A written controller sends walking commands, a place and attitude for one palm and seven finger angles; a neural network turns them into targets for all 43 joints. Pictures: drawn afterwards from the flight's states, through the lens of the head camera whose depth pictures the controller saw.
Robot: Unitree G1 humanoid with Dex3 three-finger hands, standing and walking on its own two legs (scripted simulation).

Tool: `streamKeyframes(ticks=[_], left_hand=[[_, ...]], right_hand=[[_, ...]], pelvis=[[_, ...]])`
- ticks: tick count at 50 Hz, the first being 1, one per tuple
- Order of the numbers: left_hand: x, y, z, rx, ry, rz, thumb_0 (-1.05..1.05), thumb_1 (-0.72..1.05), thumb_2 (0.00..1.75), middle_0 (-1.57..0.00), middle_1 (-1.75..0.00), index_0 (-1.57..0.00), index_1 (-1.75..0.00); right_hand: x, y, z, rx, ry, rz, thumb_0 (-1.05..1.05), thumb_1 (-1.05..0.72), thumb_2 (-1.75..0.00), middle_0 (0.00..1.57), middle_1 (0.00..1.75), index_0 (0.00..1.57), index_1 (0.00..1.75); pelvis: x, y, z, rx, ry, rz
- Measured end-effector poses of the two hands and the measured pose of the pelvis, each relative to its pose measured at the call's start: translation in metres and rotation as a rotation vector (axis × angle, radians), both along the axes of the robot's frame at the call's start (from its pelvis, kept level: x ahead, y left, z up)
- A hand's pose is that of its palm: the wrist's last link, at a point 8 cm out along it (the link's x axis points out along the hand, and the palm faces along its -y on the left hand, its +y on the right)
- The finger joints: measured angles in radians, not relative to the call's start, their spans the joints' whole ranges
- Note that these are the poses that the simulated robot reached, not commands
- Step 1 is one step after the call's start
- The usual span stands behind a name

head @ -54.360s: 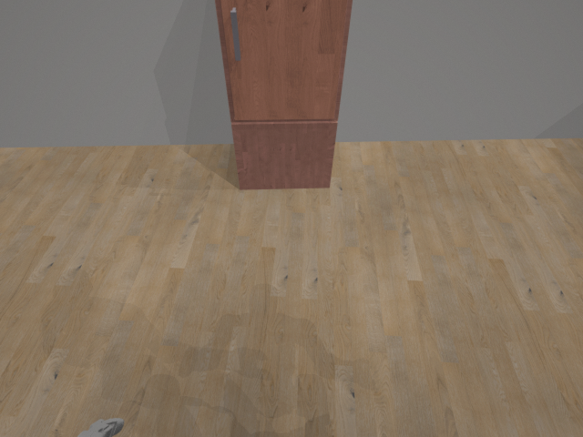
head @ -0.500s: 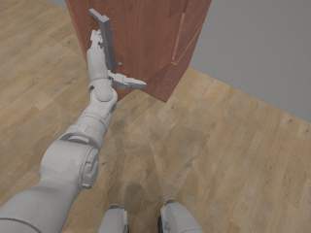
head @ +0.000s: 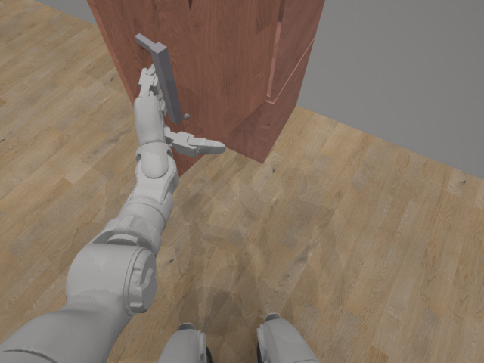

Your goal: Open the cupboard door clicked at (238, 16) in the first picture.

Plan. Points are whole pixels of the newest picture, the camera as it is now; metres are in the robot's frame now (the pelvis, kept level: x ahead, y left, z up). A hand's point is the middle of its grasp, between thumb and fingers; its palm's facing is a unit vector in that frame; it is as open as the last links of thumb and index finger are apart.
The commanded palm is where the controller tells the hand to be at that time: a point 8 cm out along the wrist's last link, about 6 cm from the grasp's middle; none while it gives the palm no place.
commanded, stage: slide the hand sideways off the handle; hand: left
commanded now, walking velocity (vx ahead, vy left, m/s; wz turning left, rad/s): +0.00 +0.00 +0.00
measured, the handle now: (161, 83) +0.56 +0.08 +0.09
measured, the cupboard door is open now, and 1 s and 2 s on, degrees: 77 76 76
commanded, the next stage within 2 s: draw the hand back to the body in 0.48 s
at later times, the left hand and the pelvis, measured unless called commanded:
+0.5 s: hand (146, 151) +0.44 +0.10 +0.07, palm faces +0.14 -0.99 -0.03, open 16.2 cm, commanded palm +0.41 +0.14 +0.07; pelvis +0.01 -0.02 +0.01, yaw +2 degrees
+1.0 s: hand (88, 177) +0.37 +0.16 +0.13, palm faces +0.13 -0.99 -0.03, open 16.3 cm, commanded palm +0.32 +0.20 +0.14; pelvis +0.01 -0.01 +0.04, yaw +2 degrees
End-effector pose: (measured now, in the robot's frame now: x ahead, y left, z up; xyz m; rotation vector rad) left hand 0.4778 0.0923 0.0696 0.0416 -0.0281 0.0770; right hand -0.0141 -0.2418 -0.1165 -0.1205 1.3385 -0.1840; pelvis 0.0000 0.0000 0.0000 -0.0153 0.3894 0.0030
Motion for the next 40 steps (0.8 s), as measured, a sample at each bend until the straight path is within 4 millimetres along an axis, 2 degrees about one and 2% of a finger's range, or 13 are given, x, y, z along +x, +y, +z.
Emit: streamKeyframes(ticks=[7,16,25,34,40], left_hand=[[-0.011,0.008,-0.002,-0.027,0.020,0.019,-0.01,-0.50,0.30,-0.26,-0.35,-0.24,-0.38],[-0.042,0.037,-0.008,-0.004,0.004,0.048,-0.01,-0.50,0.30,-0.24,-0.34,-0.21,-0.33],[-0.065,0.062,-0.001,-0.005,-0.007,0.059,-0.01,-0.50,0.30,-0.19,-0.31,-0.17,-0.31],[-0.072,0.057,0.004,-0.023,-0.005,0.012,-0.01,-0.50,0.30,-0.16,-0.30,-0.16,-0.30],[-0.087,0.072,0.025,-0.003,-0.027,0.039,-0.01,-0.50,0.30,-0.15,-0.30,-0.16,-0.30]], right_hand=[[0.025,-0.007,0.006,-0.006,-0.044,0.004,0.00,-0.91,-0.90,0.20,0.30,0.20,0.30],[0.066,-0.024,0.010,-0.035,-0.117,0.042,0.00,-0.91,-0.90,0.20,0.30,0.20,0.30],[0.098,-0.033,0.015,-0.059,-0.201,0.078,0.00,-0.91,-0.90,0.20,0.30,0.20,0.30],[0.105,-0.028,0.017,-0.055,-0.244,0.086,0.00,-0.91,-0.90,0.20,0.30,0.20,0.30],[0.103,-0.018,0.025,-0.027,-0.272,0.053,0.00,-0.91,-0.90,0.20,0.30,0.20,0.30]], pelvis=[[0.009,-0.006,0.007,0.010,-0.013,-0.010],[0.013,-0.015,0.011,0.016,-0.042,0.001],[0.011,-0.019,0.013,0.012,-0.071,0.024],[0.006,-0.018,0.014,0.009,-0.092,0.030],[0.009,-0.015,0.024,0.016,-0.131,0.009]])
